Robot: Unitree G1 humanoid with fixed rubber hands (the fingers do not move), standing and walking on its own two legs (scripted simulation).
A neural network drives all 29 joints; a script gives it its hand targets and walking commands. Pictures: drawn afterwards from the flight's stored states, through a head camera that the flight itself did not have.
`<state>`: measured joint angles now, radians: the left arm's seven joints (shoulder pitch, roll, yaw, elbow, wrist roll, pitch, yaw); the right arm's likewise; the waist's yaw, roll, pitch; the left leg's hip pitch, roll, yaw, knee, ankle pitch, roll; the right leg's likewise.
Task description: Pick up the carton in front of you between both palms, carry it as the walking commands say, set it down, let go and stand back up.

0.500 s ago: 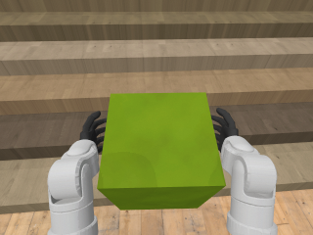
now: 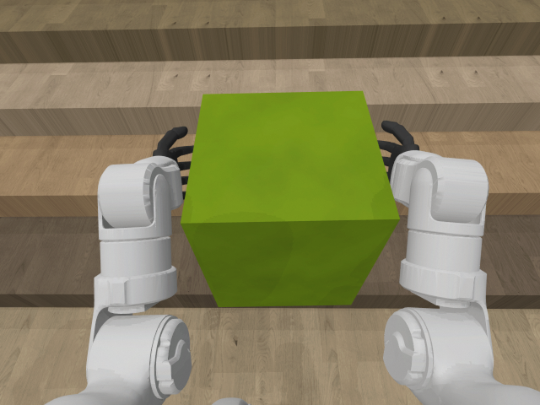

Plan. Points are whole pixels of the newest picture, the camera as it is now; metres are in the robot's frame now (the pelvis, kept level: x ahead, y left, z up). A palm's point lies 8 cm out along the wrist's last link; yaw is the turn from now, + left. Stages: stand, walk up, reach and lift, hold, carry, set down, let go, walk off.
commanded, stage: carry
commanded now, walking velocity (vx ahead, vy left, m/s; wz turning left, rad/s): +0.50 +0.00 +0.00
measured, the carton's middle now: (283, 209) +0.39 +0.01 +0.07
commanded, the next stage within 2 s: none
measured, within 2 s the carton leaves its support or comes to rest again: neither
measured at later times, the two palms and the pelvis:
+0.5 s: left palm out of the picture +0.73 +0.14 +0.25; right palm out of the picture +0.67 -0.15 +0.25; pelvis +0.32 +0.07 +0.13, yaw -2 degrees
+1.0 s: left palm out of the picture +0.97 +0.24 +0.44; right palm out of the picture +1.03 -0.06 +0.45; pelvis +0.61 +0.02 +0.27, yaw +1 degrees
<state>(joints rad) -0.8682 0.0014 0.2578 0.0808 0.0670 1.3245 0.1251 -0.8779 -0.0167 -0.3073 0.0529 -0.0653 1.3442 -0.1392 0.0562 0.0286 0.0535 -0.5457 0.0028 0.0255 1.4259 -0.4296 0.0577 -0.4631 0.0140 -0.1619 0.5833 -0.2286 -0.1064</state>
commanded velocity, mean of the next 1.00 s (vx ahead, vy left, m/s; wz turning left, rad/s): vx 0.50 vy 0.00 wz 0.00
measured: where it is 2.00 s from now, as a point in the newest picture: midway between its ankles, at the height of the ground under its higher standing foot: (281, 81)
